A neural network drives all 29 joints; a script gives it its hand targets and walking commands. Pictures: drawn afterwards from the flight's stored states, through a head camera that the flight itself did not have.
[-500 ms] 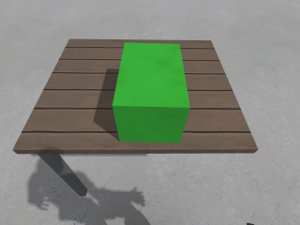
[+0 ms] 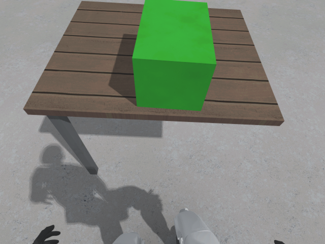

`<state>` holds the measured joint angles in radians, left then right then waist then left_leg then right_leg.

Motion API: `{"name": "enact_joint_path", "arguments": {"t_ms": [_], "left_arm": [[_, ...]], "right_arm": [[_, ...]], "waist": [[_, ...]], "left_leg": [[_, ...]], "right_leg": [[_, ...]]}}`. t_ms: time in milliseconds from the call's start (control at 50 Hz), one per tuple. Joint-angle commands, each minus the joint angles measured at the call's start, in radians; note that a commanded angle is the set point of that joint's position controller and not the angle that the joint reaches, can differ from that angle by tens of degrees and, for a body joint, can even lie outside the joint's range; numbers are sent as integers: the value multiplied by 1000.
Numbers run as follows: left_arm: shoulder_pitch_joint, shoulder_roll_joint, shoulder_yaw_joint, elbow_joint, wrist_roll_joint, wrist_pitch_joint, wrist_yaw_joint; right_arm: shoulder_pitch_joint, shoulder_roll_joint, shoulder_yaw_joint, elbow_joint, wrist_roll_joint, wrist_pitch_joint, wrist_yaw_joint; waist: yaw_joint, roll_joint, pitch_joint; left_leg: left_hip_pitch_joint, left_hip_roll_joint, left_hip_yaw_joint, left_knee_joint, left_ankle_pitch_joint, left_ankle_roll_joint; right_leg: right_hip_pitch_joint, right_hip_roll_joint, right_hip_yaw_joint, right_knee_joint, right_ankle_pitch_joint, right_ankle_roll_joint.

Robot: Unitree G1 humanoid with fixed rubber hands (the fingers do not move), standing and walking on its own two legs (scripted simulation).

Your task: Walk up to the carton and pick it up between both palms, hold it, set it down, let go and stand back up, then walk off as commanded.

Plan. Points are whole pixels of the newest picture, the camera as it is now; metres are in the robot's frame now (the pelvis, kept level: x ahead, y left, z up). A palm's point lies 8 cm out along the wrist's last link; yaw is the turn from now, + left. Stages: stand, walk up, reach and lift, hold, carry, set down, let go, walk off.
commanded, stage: walk off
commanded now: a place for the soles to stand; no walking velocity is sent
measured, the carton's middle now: (172, 53) +0.67 -0.05 +0.05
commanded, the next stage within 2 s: stand in 1.24 s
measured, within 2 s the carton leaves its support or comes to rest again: neither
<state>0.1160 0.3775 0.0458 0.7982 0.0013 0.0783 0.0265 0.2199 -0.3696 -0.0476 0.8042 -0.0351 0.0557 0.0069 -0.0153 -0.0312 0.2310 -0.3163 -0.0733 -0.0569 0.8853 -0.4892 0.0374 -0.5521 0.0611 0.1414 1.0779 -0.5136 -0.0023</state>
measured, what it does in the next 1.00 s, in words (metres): walks backwards: right foot, then left foot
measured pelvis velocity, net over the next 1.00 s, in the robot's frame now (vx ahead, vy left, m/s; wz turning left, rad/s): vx -0.13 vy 0.01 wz -0.06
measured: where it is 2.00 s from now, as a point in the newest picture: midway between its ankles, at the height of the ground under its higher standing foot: outside the picture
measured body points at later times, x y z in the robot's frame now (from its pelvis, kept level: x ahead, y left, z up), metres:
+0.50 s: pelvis -0.10 +0.01 +0.01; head -0.06 +0.00 +0.45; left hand +0.02 +0.30 -0.10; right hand -0.01 -0.32 -0.11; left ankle -0.08 +0.13 -0.70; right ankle -0.07 -0.14 -0.69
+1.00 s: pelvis -0.13 +0.01 +0.04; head -0.14 +0.02 +0.49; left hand -0.04 +0.29 -0.09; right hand -0.09 -0.29 -0.09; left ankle -0.08 +0.13 -0.69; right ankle -0.09 -0.13 -0.69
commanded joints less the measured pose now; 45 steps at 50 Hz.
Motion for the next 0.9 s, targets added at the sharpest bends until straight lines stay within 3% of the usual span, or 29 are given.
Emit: {"name": "enact_joint_path", "arguments": {"t_ms": [0, 40, 100, 180, 200, 220, 240, 260, 280, 300, 320, 340, 360, 400, 440, 460, 480, 500, 520, 560, 580, 600, 620, 640, 660, 700, 780, 860, 880], "left_arm": [[0, 246, 85, -85, -13, -34, 30], [45, 232, 77, -71, -14, -41, 19], [22, 228, 62, -89, -9, -47, 10], [91, 208, 52, -57, -2, -56, 0], [131, 192, 46, -33, -4, -60, 1], [144, 195, 50, -16, 1, -67, -1], [149, 216, 51, -24, 12, -76, 0], [114, 338, 80, -41, 24, -82, 0], [106, 332, 81, -39, 28, -90, -6], [72, 307, 73, -67, 24, -97, 4], [54, 272, 62, -65, 20, -99, 11], [29, 251, 57, -69, 18, -103, 11], [22, 244, 55, -76, 19, -98, 10], [27, 241, 52, -73, 22, -94, 2], [15, 257, 47, -56, 12, -82, -8], [28, 237, 40, -38, 0, -82, -11], [17, 186, 29, -43, -19, -77, -13], [5, 203, 43, -21, -23, -77, -6], [17, 206, 47, -13, -25, -78, -3], [21, 207, 48, 2, -18, -85, -5], [56, 202, 47, 7, -17, -95, -9], [57, 199, 41, 8, -14, -101, -15], [48, 231, 46, 21, -6, -105, -18], [30, 271, 54, 24, 0, -110, -25], [20, 257, 48, 43, -3, -110, -30], [-32, 229, 31, 51, -7, -108, -29], [-26, 195, 26, 96, -18, -106, -26], [-33, 170, 27, 130, -20, -107, -29], [-37, 163, 26, 142, -20, -107, -32]], "right_arm": [[-110, -299, -74, -132, -4, -39, -47], [-114, -248, -65, -134, -1, -32, -52], [-15, -256, -80, -119, 2, -31, -53], [0, -264, -91, -103, 7, -30, -40], [-31, -273, -89, -96, 12, -28, -36], [-34, -266, -91, -89, 14, -23, -34], [7, -236, -87, -76, 20, -25, -31], [-83, -211, -76, -100, 44, -25, -33], [-109, -239, -87, -87, 33, -29, -48], [-97, -228, -74, -82, 34, -32, -53], [-83, -209, -68, -77, 41, -39, -55], [-59, -215, -72, -52, 45, -43, -54], [-43, -218, -70, -51, 50, -48, -51], [-30, -212, -62, -22, 50, -56, -38], [6, -195, -59, 7, 34, -68, -36], [25, -203, -62, 12, 17, -81, -35], [-10, -280, -68, 9, 9, -93, -30], [-36, -313, -67, -3, 19, -96, -24], [-59, -308, -63, 9, 15, -101, -23], [-99, -295, -55, 14, 16, -104, -37], [-117, -281, -51, 10, 11, -99, -34], [-116, -268, -46, 21, 12, -96, -32], [-135, -232, -35, 21, 25, -87, -25], [-110, -214, -39, 30, 32, -83, -22], [-110, -210, -46, 56, 33, -81, -20], [-89, -188, -44, 95, 36, -87, -14], [-102, -216, -43, 124, 32, -95, -11], [-118, -189, -29, 159, 34, -96, -9], [-133, -183, -27, 172, 35, -95, -5]], "waist": [[14, 141, -158], [6, 192, -165], [-46, 227, -199], [-27, 220, -274], [3, 229, -299], [24, 175, -298], [14, 83, -340], [62, -193, -313], [57, -86, -280], [50, -47, -266], [41, -33, -262], [33, -90, -220], [40, -169, -231], [26, -168, -209], [-17, -194, -219], [-30, -174, -234], [-25, 55, -259], [-7, 126, -254], [13, 116, -217], [27, 117, -170], [40, 176, -146], [42, 172, -163], [39, 88, -154], [17, 41, -177], [5, 33, -177], [-19, 57, -170], [-5, -15, -186], [0, -15, -153], [-1, 20, -150]], "left_leg": [[6, 374, -441, -391, 612, 252], [64, 329, -339, -341, 684, 230], [215, 342, -370, -293, 784, 246], [229, 329, -362, -308, 675, 196], [187, 324, -320, -284, 662, 173], [107, 273, -253, -246, 645, 127], [9, 205, -171, -146, 531, 69], [-159, -7, -12, 70, 111, 7], [-125, -35, -103, 223, -213, 0], [-134, -37, -154, 310, -188, 1], [-151, -23, -167, 294, -158, -6], [-173, -9, -171, 273, -105, -15], [-154, -4, -151, 249, -121, -13], [-86, 10, -100, 52, -130, -16], [87, 26, -27, -273, -4, -2], [180, 45, -86, -383, 109, 17], [158, 215, -398, -437, 162, 100], [6, 327, -521, -465, 233, 185], [-29, 346, -510, -461, 254, 221], [-66, 325, -430, -414, 322, 213], [-98, 287, -355, -406, 287, 171], [-120, 244, -307, -398, 208, 122], [-167, 168, -234, -375, 70, 61], [-114, 84, -169, -350, -32, 31], [-50, 62, -133, -309, -60, 24], [58, 70, -132, -338, -12, 29], [-1, 136, -200, -480, 38, 53], [-5, 136, -181, -539, 0, 45], [-15, 143, -186, -566, -17, 38]], "right_leg": [[-31, 77, 87, 342, -80, -15], [-11, 71, 61, 330, -59, 2], [-30, 54, 53, 176, -96, 11], [126, 10, -13, -205, -115, -13], [218, -7, -52, -369, -62, -23], [346, -7, -57, -545, 73, -38], [461, -68, 88, -646, 200, -67], [375, -330, 478, -674, 354, -233], [322, -382, 538, -639, 599, -290], [332, -363, 477, -587, 749, -301], [343, -333, 396, -549, 729, -281], [357, -288, 330, -515, 765, -259], [345, -289, 315, -520, 720, -264], [318, -264, 256, -518, 654, -246], [245, -231, 181, -494, 624, -194], [166, -203, 181, -468, 527, -147], [94, -92, 79, -365, 335, -46], [188, -14, -24, -216, 41, -26], [206, -4, -40, -161, -80, -36], [228, -31, -32, -194, 27, -46], [269, -50, -41, -308, 60, -46], [325, -70, 4, -445, 112, -54], [324, -117, 121, -571, 10, -75], [271, -186, 230, -639, -68, -113], [237, -198, 264, -698, -86, -130], [163, -204, 222, -718, -58, -145], [300, -128, 103, -667, 73, -79], [311, -140, 112, -737, 17, -69], [324, -136, 113, -747, 11, -64]]}}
